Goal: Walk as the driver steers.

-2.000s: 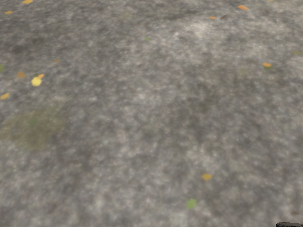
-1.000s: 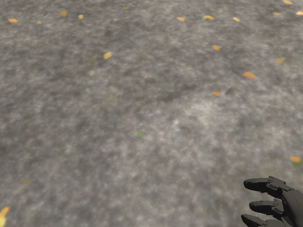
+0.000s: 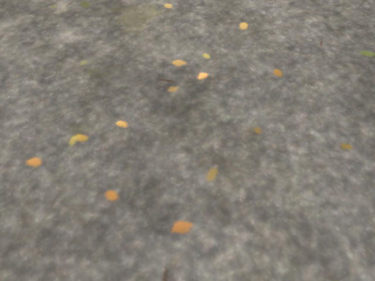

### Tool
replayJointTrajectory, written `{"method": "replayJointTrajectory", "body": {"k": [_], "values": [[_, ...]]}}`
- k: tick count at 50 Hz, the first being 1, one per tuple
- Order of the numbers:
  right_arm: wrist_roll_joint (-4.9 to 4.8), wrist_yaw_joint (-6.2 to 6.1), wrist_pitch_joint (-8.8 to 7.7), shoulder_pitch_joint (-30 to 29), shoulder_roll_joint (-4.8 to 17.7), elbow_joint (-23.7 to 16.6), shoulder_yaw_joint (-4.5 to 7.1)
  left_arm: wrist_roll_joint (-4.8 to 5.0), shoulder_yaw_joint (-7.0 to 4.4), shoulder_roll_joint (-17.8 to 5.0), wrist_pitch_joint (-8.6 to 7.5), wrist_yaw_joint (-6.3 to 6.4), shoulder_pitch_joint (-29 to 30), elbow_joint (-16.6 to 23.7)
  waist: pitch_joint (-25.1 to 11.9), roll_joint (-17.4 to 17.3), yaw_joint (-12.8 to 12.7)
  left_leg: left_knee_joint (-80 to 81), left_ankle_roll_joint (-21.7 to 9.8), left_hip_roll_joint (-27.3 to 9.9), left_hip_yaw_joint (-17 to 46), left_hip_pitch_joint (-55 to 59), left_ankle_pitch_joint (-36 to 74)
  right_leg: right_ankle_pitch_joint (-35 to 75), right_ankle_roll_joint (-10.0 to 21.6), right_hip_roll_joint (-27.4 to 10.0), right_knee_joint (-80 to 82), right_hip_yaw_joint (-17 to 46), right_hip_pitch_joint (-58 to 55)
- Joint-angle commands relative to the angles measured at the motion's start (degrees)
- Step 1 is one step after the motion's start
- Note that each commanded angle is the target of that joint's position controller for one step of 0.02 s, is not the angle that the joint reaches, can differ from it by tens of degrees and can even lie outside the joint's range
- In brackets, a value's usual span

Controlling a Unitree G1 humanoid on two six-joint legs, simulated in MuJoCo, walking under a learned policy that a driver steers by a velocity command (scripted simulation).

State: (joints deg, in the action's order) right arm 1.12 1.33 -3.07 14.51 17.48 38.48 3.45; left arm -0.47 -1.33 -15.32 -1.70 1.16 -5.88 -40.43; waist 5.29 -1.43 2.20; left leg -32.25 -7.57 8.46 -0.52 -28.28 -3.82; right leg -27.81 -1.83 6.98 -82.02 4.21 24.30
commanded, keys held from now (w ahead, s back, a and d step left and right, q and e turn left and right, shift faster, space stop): q+shift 0.82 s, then shift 0.18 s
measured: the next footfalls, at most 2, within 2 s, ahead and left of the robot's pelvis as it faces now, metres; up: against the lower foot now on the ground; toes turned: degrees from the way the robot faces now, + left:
right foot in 0.38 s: +0.26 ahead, -0.14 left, +0.00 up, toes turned +33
left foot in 0.86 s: +0.07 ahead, +0.06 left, +0.00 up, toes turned +54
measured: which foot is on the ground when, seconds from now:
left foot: down 0.00-0.38, up 0.40-0.84, down 0.86-1.00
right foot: up 0.00-0.36, down 0.38-0.86, up 0.88-1.00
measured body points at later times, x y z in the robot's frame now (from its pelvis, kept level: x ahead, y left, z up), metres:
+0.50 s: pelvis +0.13 -0.07 +0.03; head +0.17 -0.07 +0.48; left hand +0.15 +0.26 -0.05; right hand +0.42 -0.27 -0.05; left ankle +0.08 +0.04 -0.64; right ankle +0.22 -0.16 -0.71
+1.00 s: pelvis +0.12 -0.04 +0.03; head +0.12 +0.03 +0.47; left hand -0.04 +0.26 -0.09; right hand +0.45 -0.06 -0.04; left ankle +0.05 +0.03 -0.71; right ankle +0.22 -0.15 -0.62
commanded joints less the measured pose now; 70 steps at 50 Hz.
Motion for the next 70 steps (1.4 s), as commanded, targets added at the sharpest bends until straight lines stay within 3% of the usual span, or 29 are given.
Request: {"method": "replayJointTrajectory", "body": {"k": [1,3,6,11,17,18,19,20,21,22,24,27,35,41,42,43,44,45,46,47,48,51,54,56,59,65,68,69,70], "values": [[-2.04,-1.31,0.64,-3.4,7.8,-8.5,2.11,-0.67,-1.97,-7.7,0.59,-0.17,-3.2,5.7,-10.0,7.5,-4.7,17.9,-9.6,-17.8,35.4,13.8,-9.2,3.8,0.3,-3.8,4.4,5.9,12.9],[-1.75,-1.84,1.65,-3.9,7.6,-8.8,2.46,-0.56,-1.99,-6.1,1.12,0.03,-2.8,5.2,-7.5,3.3,-4.7,17.3,-6.5,-12.2,28.6,9.0,-5.0,5.5,-0.7,-4.2,16.9,4.7,8.9],[-1.96,-3.43,3.25,-0.6,9.4,-8.0,3.49,-0.15,-1.73,-4.0,0.85,0.92,-0.3,4.9,-12.9,-0.5,-2.8,13.5,-5.1,-11.2,27.2,13.2,7.5,8.4,-3.2,-2.5,27.4,4.6,7.0],[-2.50,-4.51,5.86,-2.3,9.4,-9.4,4.20,0.88,-2.62,-5.2,0.63,1.28,4.1,4.7,-12.6,-6.8,-0.6,12.9,-1.1,-9.2,30.3,15.3,-7.6,14.0,-3.5,-1.7,37.5,6.3,5.7],[-2.46,-3.91,6.35,-4.5,8.9,-11.2,4.56,1.20,-4.26,-7.6,-1.99,-0.24,2.9,3.2,-11.8,-10.1,-0.9,8.1,0.0,-8.5,37.2,17.8,-3.2,15.8,-0.8,-2.2,55.4,7.0,-4.2],[-2.86,-3.73,6.36,-5.6,8.3,-11.6,4.29,1.19,-4.72,-8.2,-2.16,-0.34,0.8,2.2,-12.0,-8.5,-2.2,5.3,1.3,-6.5,36.2,15.5,-6.8,21.8,0.1,-4.2,62.3,6.4,-9.8],[-2.83,-3.46,6.49,-2.0,5.5,-11.0,3.41,0.75,-5.13,-9.8,-1.78,-0.21,1.1,2.4,-14.6,-1.2,-0.2,-3.0,3.5,-2.7,31.1,10.0,-24.3,25.6,3.7,-12.9,64.0,11.8,-18.5],[-3.00,-3.18,6.33,-0.4,4.9,-12.2,3.06,-0.85,-5.64,-13.6,-0.67,0.14,2.3,3.3,-13.5,13.4,1.8,-14.2,6.6,4.4,18.3,-1.6,-34.1,34.9,11.9,-23.8,63.8,23.6,-22.6],[-2.38,-2.45,5.54,0.1,10.4,-12.1,4.50,-2.15,-5.60,-11.2,-0.53,0.18,1.6,3.8,-13.2,15.4,1.0,-27.2,9.4,0.7,15.5,-5.5,-32.0,34.3,16.5,-29.0,64.8,28.6,-19.5],[-2.57,-2.10,5.52,0.2,13.1,-10.6,5.30,-1.46,-4.89,-8.5,-0.35,0.60,3.8,5.0,-11.2,11.6,0.8,-32.2,10.8,-2.1,13.7,-6.5,-27.5,30.8,15.6,-26.5,64.1,23.0,-18.0],[-2.40,-2.45,6.59,1.4,11.3,-8.6,4.92,0.02,-4.12,-6.6,0.66,1.68,5.5,5.9,-8.1,7.1,0.3,-39.3,12.1,-4.3,10.8,-8.8,-20.5,24.1,11.9,-20.4,63.2,13.5,-16.3],[-3.08,-2.15,6.66,-1.0,7.9,-10.3,3.35,-0.72,-3.79,-7.4,1.72,2.56,3.3,5.5,-5.7,8.1,-1.7,-40.5,13.5,-7.8,4.4,-11.9,-16.8,28.5,12.9,-18.6,64.9,5.8,-16.1],[-2.41,-1.55,6.20,-5.5,5.0,-12.4,2.03,-0.66,-5.53,-11.2,2.27,1.27,0.5,4.0,-9.5,10.0,-4.5,-23.8,14.1,-14.4,0.0,-6.3,-15.2,33.7,14.8,-23.8,65.1,-3.6,-21.6],[-2.67,-0.22,8.09,-4.0,5.8,-11.6,3.21,1.91,-6.68,-12.2,1.21,-0.78,1.2,2.9,-10.2,10.3,-1.9,-4.9,8.6,-12.3,-4.2,6.8,-13.8,34.1,10.0,-26.7,58.8,-9.8,-20.3],[-2.48,-0.34,8.16,-1.8,6.0,-10.6,3.67,2.63,-6.53,-11.3,1.17,-0.89,0.5,2.2,-10.6,8.8,-0.5,2.1,6.6,-10.6,-4.4,13.0,-9.7,32.2,7.5,-25.3,54.1,-11.8,-17.3],[-2.19,-1.11,7.93,2.6,8.9,-9.0,4.97,2.37,-5.84,-8.7,1.10,-1.34,-3.2,0.5,-11.6,1.6,0.7,8.9,3.8,-10.5,-0.1,23.7,1.2,26.3,3.6,-21.5,44.7,-15.1,-9.9],[-2.03,-2.31,7.20,5.3,17.3,-9.6,6.80,-0.91,-4.28,-4.8,0.99,-1.77,-2.6,3.6,-12.1,-19.2,-0.7,7.2,-3.7,-26.4,21.8,36.9,31.6,-7.3,-2.3,-13.7,24.4,-18.3,11.4],[0.43,-1.85,5.38,2.5,16.6,-11.7,5.94,-1.21,-4.51,-6.5,0.86,-1.12,1.8,5.3,-17.9,-16.7,1.7,8.5,-14.2,-32.9,30.5,32.8,32.6,-12.6,-3.7,-9.2,12.9,-6.7,17.9],[0.81,-1.23,4.15,2.0,13.4,-11.0,4.93,0.42,-5.21,-9.4,1.25,-0.54,4.7,5.0,-17.0,-9.4,3.3,9.9,-12.7,-30.1,24.1,30.3,27.1,-8.4,-2.6,-10.3,9.4,-3.6,17.4],[-0.07,-1.55,3.52,-0.3,11.7,-9.8,4.32,1.10,-5.14,-8.8,1.49,0.02,4.5,4.8,-13.8,-7.8,1.2,10.0,-9.2,-26.7,19.6,27.5,21.1,-3.3,-1.5,-11.2,11.1,-2.8,17.5],[-1.30,-1.99,3.60,-3.3,9.2,-9.7,3.49,0.65,-5.17,-8.7,1.87,0.62,2.9,3.5,-12.5,-5.4,-0.3,9.8,-6.3,-24.1,16.7,25.9,17.6,0.7,-1.5,-11.9,13.2,-2.3,16.8],[-0.68,-2.85,3.61,-7.7,6.8,-9.8,1.73,0.41,-5.10,-8.8,2.44,0.42,-2.5,1.3,-13.5,-6.3,-3.3,10.5,-5.4,-21.6,11.4,20.9,21.5,8.2,-2.7,-10.2,14.0,-3.7,9.0],[0.32,-2.89,2.79,-9.2,1.4,-7.3,-0.39,0.96,-3.05,-4.4,2.87,-0.32,-4.5,-0.6,-13.1,-5.5,-3.4,11.1,-3.6,-19.5,5.3,19.3,16.1,11.6,-3.1,-12.1,29.3,-3.3,0.9],[1.12,-2.70,2.70,-8.0,3.6,-5.5,0.19,1.18,-2.66,-5.0,3.19,-0.74,-2.3,0.5,-10.6,-7.4,-1.5,12.3,-4.4,-20.7,5.2,17.2,10.5,10.5,-2.9,-11.8,34.7,-4.2,-2.8],[0.54,-2.84,3.68,-7.0,8.8,-4.0,2.05,2.02,-3.81,-9.6,3.60,-0.87,-0.9,3.0,-6.2,-7.5,0.2,13.0,-6.8,-25.0,9.1,17.5,4.8,4.4,-2.0,-11.0,33.3,-5.6,1.7],[-0.69,-3.61,4.28,-9.4,7.6,-3.3,2.65,2.22,-3.69,-6.7,4.01,-1.96,-4.2,4.3,-7.7,-5.1,-1.2,8.4,-5.8,-28.1,7.2,22.5,15.9,1.7,0.1,-11.3,36.4,-7.6,1.8],[-1.95,-3.91,4.70,-10.3,6.7,-2.5,3.05,2.19,-4.37,-6.7,3.96,-2.34,-9.1,3.7,-9.4,-3.3,-4.2,-0.3,0.3,-24.6,0.1,19.5,11.4,15.1,3.5,-8.2,51.9,-9.3,-8.0],[-1.25,-3.77,4.50,-8.0,4.9,-2.2,2.93,1.85,-5.97,-11.4,3.72,-1.52,-11.3,3.7,-9.9,6.4,-3.7,-12.4,5.8,-19.2,-5.5,11.4,-1.3,32.3,7.3,-12.9,58.0,1.6,-15.8],[1.49,-3.46,4.01,-12.0,1.8,-5.8,1.82,1.12,-7.65,-19.3,3.00,-0.79,-12.3,5.4,-9.0,22.6,-3.2,-29.1,12.3,-7.8,-6.5,-9.4,-32.7,58.7,18.1,-26.7,58.6,25.8,-25.6]]}}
